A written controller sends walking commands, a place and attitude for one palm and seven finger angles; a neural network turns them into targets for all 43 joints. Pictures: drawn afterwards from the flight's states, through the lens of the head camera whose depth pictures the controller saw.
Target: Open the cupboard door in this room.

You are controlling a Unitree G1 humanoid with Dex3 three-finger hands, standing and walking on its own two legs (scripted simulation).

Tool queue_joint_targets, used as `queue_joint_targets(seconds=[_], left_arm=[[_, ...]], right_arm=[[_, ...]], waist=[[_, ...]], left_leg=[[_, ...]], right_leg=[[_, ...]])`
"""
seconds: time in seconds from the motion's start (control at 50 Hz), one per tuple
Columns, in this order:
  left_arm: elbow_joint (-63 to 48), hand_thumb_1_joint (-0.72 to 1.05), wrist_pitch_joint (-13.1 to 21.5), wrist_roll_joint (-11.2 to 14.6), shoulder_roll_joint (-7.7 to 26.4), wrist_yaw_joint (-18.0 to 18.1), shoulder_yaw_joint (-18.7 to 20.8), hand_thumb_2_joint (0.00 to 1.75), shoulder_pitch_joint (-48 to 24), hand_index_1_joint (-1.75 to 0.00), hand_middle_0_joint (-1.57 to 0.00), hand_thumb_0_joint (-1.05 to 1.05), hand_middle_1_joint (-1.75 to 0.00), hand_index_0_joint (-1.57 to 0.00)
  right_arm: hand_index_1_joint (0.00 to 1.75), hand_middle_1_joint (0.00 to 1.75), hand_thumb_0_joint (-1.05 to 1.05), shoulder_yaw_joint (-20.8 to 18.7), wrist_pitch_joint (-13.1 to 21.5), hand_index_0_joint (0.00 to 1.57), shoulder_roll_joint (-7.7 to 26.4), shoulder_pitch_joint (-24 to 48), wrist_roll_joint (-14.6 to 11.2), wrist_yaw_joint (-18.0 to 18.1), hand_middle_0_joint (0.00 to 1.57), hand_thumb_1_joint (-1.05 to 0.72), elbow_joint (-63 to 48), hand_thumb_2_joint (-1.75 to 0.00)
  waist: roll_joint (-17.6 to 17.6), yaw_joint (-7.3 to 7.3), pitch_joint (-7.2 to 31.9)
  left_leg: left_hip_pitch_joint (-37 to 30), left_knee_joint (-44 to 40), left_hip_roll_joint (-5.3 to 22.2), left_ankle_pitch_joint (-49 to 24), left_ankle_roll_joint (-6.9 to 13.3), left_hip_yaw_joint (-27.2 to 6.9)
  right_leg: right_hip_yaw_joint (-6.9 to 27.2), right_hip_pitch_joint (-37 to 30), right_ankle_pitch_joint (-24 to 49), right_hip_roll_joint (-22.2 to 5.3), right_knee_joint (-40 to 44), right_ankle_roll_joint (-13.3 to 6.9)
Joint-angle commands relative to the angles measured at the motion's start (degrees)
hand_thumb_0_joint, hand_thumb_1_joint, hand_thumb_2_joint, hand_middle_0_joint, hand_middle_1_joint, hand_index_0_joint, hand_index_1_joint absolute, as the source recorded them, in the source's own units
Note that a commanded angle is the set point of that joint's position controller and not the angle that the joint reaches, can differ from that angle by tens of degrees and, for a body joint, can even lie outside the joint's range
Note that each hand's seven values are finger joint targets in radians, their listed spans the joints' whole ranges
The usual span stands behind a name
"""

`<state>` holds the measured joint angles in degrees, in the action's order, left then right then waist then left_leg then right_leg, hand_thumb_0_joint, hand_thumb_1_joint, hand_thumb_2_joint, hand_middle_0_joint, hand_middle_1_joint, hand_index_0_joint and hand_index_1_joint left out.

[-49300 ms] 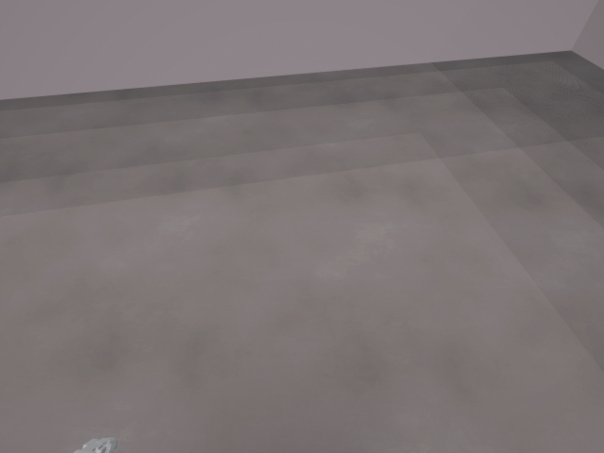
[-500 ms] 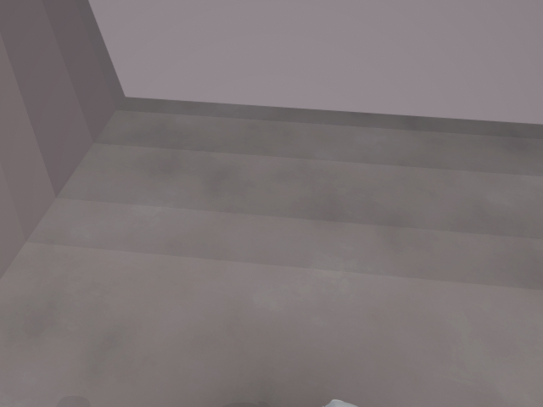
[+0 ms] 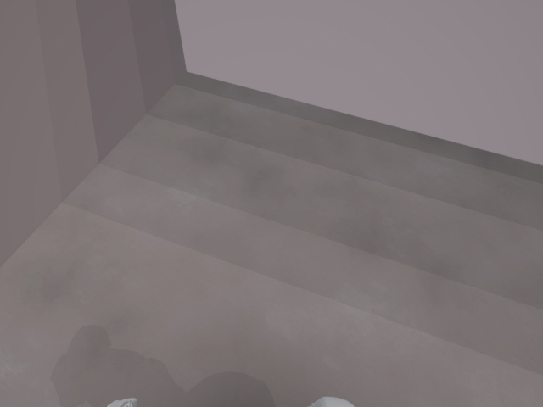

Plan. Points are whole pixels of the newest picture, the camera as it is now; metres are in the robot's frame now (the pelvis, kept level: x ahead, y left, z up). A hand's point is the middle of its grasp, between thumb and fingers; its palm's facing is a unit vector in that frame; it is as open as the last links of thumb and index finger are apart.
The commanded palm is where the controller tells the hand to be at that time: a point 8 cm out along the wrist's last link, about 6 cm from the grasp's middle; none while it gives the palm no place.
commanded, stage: turn to face it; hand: left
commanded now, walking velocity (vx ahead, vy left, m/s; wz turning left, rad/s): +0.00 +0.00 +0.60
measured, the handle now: out of the picture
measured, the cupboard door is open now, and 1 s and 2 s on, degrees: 45 45 45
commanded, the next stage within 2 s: none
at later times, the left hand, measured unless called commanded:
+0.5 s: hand out of the picture +0.01 +0.14 -0.16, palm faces +0.34 -0.90 -0.26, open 7.4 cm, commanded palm none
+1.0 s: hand out of the picture +0.04 +0.12 -0.14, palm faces +0.57 -0.76 -0.30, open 7.4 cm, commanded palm none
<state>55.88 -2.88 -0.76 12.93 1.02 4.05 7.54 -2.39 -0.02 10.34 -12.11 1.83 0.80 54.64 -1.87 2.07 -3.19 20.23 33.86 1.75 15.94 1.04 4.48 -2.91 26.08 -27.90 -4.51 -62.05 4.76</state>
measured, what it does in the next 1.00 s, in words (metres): steps to the right, turning left: right foot, then left foot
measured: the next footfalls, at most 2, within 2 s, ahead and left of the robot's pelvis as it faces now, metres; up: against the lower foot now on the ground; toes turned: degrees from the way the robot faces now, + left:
right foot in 0.18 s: +0.07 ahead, -0.16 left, +0.00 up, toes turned +3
left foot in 0.54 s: +0.04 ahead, +0.06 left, +0.00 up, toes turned +28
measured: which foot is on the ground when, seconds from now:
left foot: down 0.00-0.16, up 0.18-0.52, down 0.54-0.86, up 0.88-1.00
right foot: up 0.00-0.16, down 0.18-0.54, up 0.56-0.84, down 0.86-1.00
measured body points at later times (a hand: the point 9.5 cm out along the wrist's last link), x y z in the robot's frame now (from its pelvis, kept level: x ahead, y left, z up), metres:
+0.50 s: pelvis +0.04 -0.06 +0.01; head +0.10 -0.05 +0.45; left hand -0.01 +0.18 -0.14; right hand +0.25 -0.27 -0.13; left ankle +0.00 +0.05 -0.70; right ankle +0.03 -0.16 -0.73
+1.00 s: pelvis +0.07 -0.11 +0.01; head +0.13 -0.10 +0.45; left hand +0.01 +0.16 -0.12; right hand +0.29 -0.28 -0.15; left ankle -0.02 +0.00 -0.65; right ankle +0.13 -0.20 -0.73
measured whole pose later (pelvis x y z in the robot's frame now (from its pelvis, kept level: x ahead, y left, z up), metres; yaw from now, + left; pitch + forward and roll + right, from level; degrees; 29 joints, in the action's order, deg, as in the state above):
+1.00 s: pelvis +0.07 -0.11 +0.01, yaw +38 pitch +1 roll +2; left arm 49.1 -0.7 -1.3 11.1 1.3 2.1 9.9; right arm -5.0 -5.1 15.2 -9.3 1.1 -1.1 53.3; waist 1.6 1.9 -5.8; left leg 28.9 63.2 -0.5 27.0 -3.3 0.2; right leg -5.9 14.6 -18.9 -5.3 -33.1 -0.2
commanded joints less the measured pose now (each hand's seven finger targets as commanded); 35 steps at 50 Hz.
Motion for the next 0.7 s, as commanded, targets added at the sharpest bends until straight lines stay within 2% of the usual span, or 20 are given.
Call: queue_joint_targets(seconds=[0.0,0.06,0.1,0.12,0.14,0.16,0.18,0.22,0.26,0.32,0.4,0.44,0.48,0.5,0.52,0.54,0.56,0.58,0.62,0.68], left_arm=[[-6.33,0.90,1.73,0.22,2.54,-0.30,0.71,0.90,-1.22,-0.30,-0.20,0.00,-0.30,-0.20],[-6.80,0.90,1.80,0.28,2.90,-0.29,0.83,0.90,1.37,-0.30,-0.20,0.00,-0.30,-0.20],[-6.18,0.90,2.40,0.17,4.00,-0.25,1.20,0.90,6.06,-0.30,-0.20,0.00,-0.30,-0.20],[-6.08,0.90,3.02,-0.29,6.93,0.08,1.83,0.90,8.53,-0.30,-0.20,0.00,-0.30,-0.20],[-6.25,0.90,3.47,-1.22,13.04,0.66,3.00,0.90,9.71,-0.30,-0.20,0.00,-0.30,-0.20],[-7.02,0.90,3.28,-0.93,14.60,0.66,2.63,0.90,9.66,-0.30,-0.20,0.00,-0.30,-0.20],[-7.53,0.90,3.41,-0.84,11.83,1.18,2.49,0.90,7.64,-0.30,-0.20,0.00,-0.30,-0.20],[-8.39,0.90,3.56,-0.46,8.05,1.00,1.06,0.90,3.69,-0.30,-0.20,0.00,-0.30,-0.20],[-8.27,0.90,4.04,-0.51,7.15,0.96,0.80,0.90,4.82,-0.30,-0.20,0.00,-0.30,-0.20],[-7.47,0.90,4.12,-0.58,8.61,1.05,1.20,0.90,7.67,-0.30,-0.20,0.00,-0.30,-0.20],[-6.47,0.90,3.95,-0.84,10.45,0.87,1.85,0.90,9.82,-0.30,-0.20,0.00,-0.30,-0.20],[-6.26,0.90,3.93,-0.72,11.06,0.70,2.21,0.90,9.27,-0.30,-0.20,0.00,-0.30,-0.20],[-6.52,0.90,3.79,-0.22,11.09,0.35,2.35,0.90,7.46,-0.30,-0.20,0.00,-0.30,-0.20],[-7.72,0.90,3.52,0.13,9.87,0.05,2.23,0.90,6.68,-0.30,-0.20,0.00,-0.30,-0.20],[-10.33,0.90,3.14,0.46,5.80,-0.33,1.11,0.90,4.68,-0.30,-0.20,0.00,-0.30,-0.20],[-12.39,0.90,2.17,-0.30,7.06,0.18,0.93,0.90,1.90,-0.30,-0.20,0.00,-0.30,-0.20],[-11.72,0.90,1.80,-0.36,6.17,0.32,1.15,0.90,-0.51,-0.30,-0.20,0.00,-0.30,-0.20],[-10.67,0.90,1.69,-0.29,6.52,0.16,1.29,0.90,-0.32,-0.30,-0.20,0.00,-0.30,-0.20],[-8.87,0.90,1.22,-0.37,6.35,-0.46,1.52,0.90,2.28,-0.30,-0.20,0.00,-0.30,-0.20],[-8.79,0.90,1.11,-0.20,5.52,-0.68,1.39,0.90,2.70,-0.30,-0.20,0.00,-0.30,-0.20]], right_arm=[[0.30,0.30,0.00,-3.44,0.07,0.20,12.67,-3.78,-0.08,0.63,0.20,-0.90,-2.78,-0.90],[0.30,0.30,0.00,-4.23,-0.84,0.20,14.06,-0.28,-0.08,0.13,0.20,-0.90,-4.23,-0.90],[0.30,0.30,0.00,-4.48,-1.36,0.20,13.71,3.29,-0.48,-0.12,0.20,-0.90,-5.62,-0.90],[0.30,0.30,0.00,-4.31,-1.50,0.20,11.78,4.31,-1.02,-0.41,0.20,-0.90,-6.54,-0.90],[0.30,0.30,0.00,-3.60,-1.57,0.20,7.21,3.96,-1.39,-1.01,0.20,-0.90,-8.20,-0.90],[0.30,0.30,0.00,-3.80,-1.83,0.20,8.70,5.36,-0.99,-1.37,0.20,-0.90,-9.17,-0.90],[0.30,0.30,0.00,-4.08,-2.46,0.20,8.29,6.07,-0.98,-1.22,0.20,-0.90,-8.92,-0.90],[0.30,0.30,0.00,-3.55,-3.06,0.20,7.62,5.81,-0.81,-1.79,0.20,-0.90,-7.09,-0.90],[0.30,0.30,0.00,-2.91,-3.20,0.20,6.59,6.33,-1.01,-2.18,0.20,-0.90,-6.76,-0.90],[0.30,0.30,0.00,-2.24,-3.20,0.20,5.58,8.97,-1.26,-2.56,0.20,-0.90,-7.29,-0.90],[0.30,0.30,0.00,-1.55,-2.58,0.20,5.26,11.00,-1.38,-2.72,0.20,-0.90,-8.58,-0.90],[0.30,0.30,0.00,-1.54,-2.25,0.20,5.78,9.43,-1.38,-2.52,0.20,-0.90,-8.65,-0.90],[0.30,0.30,0.00,-2.14,-2.01,0.20,7.95,4.79,-1.00,-2.34,0.20,-0.90,-7.71,-0.90],[0.30,0.30,0.00,-3.30,-1.62,0.20,12.08,0.23,-0.52,-2.10,0.20,-0.90,-6.86,-0.90],[0.30,0.30,0.00,-5.11,-1.48,0.20,19.07,-4.12,-0.19,-1.70,0.20,-0.90,-6.33,-0.90],[0.30,0.30,0.00,-5.12,-2.09,0.20,20.75,-6.19,-0.52,-1.44,0.20,-0.90,-5.59,-0.90],[0.30,0.30,0.00,-5.07,-1.60,0.20,19.10,-4.40,-0.40,-0.66,0.20,-0.90,-6.05,-0.90],[0.30,0.30,0.00,-4.53,-1.47,0.20,17.35,-0.75,-0.43,-0.20,0.20,-0.90,-7.03,-0.90],[0.30,0.30,0.00,-3.63,-1.11,0.20,14.78,3.79,-0.39,-0.03,0.20,-0.90,-7.97,-0.90],[0.30,0.30,0.00,-3.77,-1.00,0.20,14.98,3.93,-0.30,-0.19,0.20,-0.90,-7.66,-0.90]], waist=[[11.14,0.08,8.09],[11.88,-1.05,7.51],[10.74,-3.40,7.33],[4.06,-4.76,6.95],[-15.50,-5.18,6.14],[-16.78,-6.06,5.35],[-13.95,-4.52,4.78],[-11.50,-1.95,2.37],[-10.57,-1.94,3.78],[-7.51,-3.36,4.81],[-9.56,-4.83,6.12],[-9.49,-3.89,7.15],[-6.65,-0.83,8.57],[1.85,1.87,11.05],[19.88,4.40,11.52],[13.66,4.62,10.63],[13.13,3.93,9.65],[13.76,2.07,7.67],[10.80,-0.78,5.33],[9.79,-1.31,5.29]], left_leg=[[-12.86,-10.50,13.15,-35.55,7.42,-14.22],[-8.32,-10.47,12.04,-27.44,6.88,-16.03],[-2.94,-7.23,9.28,-19.68,4.47,-15.47],[3.42,-1.72,5.15,-9.15,1.28,-12.70],[14.17,12.06,-4.07,12.28,-3.52,-3.11],[13.50,26.81,-3.20,21.84,-3.20,-4.65],[13.74,34.15,-1.61,19.19,-3.04,-6.79],[15.02,38.29,0.68,11.67,-4.46,-5.58],[13.84,32.70,0.47,9.98,-5.20,-3.39],[10.41,21.98,0.09,9.18,-5.31,-0.51],[6.52,10.03,-0.81,9.70,-4.22,2.27],[2.64,4.14,-1.35,7.03,-3.46,3.23],[-8.56,-5.57,-1.52,-2.21,-2.22,3.12],[-19.50,-8.72,5.37,-15.08,1.14,-4.43],[-26.17,-11.45,22.67,-37.75,10.96,-27.34],[-21.85,-11.67,26.14,-32.10,15.13,-27.48],[-19.22,-12.62,22.01,-27.54,13.82,-27.88],[-15.02,-13.09,19.05,-23.06,11.75,-24.00],[-9.86,-13.93,13.68,-19.89,8.47,-18.23],[-8.26,-14.02,11.40,-16.70,7.68,-17.03]], right_leg=[[1.18,1.17,1.55,0.89,9.40,0.12],[-0.65,-5.75,3.70,3.01,19.18,-0.37],[-1.67,-14.36,12.83,3.73,31.49,-0.83],[3.00,-21.12,16.74,-1.45,40.68,-2.06],[19.97,-25.40,21.83,-17.84,46.70,-7.98],[22.50,-18.64,25.13,-24.97,47.23,-13.70],[20.79,-16.21,27.17,-22.95,45.82,-14.27],[8.39,-16.65,37.57,-15.68,42.09,-11.77],[2.60,-20.53,46.75,-13.66,40.31,-10.60],[-0.01,-23.81,50.42,-14.56,39.09,-10.83],[-1.16,-27.01,53.89,-15.99,36.34,-11.09],[-2.43,-26.49,54.55,-16.38,33.70,-10.29],[-6.07,-20.03,49.13,-15.15,26.26,-7.03],[-8.45,-9.59,36.12,-12.64,16.75,-3.77],[-8.57,6.97,-7.39,-3.62,2.28,0.77],[-0.89,8.73,-11.80,-2.92,-3.89,0.02],[1.36,10.95,-7.72,-2.71,-6.17,0.14],[2.97,10.07,-3.37,-3.14,-6.76,0.33],[3.09,6.19,2.52,-2.12,-4.22,0.34],[1.84,1.63,2.79,-0.41,4.79,0.11]])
